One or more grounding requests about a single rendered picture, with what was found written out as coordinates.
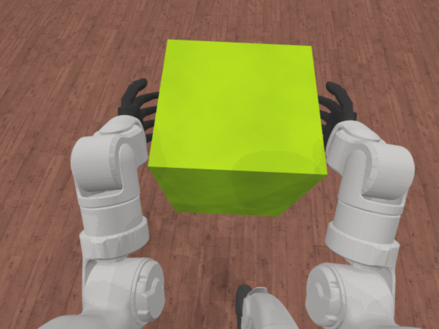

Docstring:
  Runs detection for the robot left upper arm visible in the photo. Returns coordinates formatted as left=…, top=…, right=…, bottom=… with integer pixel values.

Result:
left=38, top=258, right=165, bottom=329

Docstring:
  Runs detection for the robot right forearm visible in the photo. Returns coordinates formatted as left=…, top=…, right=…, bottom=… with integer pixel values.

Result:
left=325, top=121, right=415, bottom=308

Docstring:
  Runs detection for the right robot hand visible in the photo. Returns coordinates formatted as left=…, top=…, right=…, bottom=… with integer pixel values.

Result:
left=318, top=82, right=357, bottom=151

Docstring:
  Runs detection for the robot right foot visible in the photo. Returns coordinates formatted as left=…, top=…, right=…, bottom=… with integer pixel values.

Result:
left=235, top=284, right=252, bottom=329

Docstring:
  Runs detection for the robot right upper arm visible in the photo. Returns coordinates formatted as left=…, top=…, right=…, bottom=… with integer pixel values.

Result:
left=305, top=263, right=421, bottom=329

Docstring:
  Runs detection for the carton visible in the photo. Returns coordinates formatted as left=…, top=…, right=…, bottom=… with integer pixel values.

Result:
left=148, top=39, right=328, bottom=217

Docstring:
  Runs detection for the robot right shin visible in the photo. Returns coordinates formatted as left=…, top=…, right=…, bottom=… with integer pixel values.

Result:
left=241, top=287, right=268, bottom=329

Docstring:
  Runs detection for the robot left forearm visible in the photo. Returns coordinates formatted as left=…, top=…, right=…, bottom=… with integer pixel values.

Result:
left=71, top=115, right=150, bottom=308

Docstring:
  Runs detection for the left robot hand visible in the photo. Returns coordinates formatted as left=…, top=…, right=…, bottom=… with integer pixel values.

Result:
left=118, top=78, right=159, bottom=143

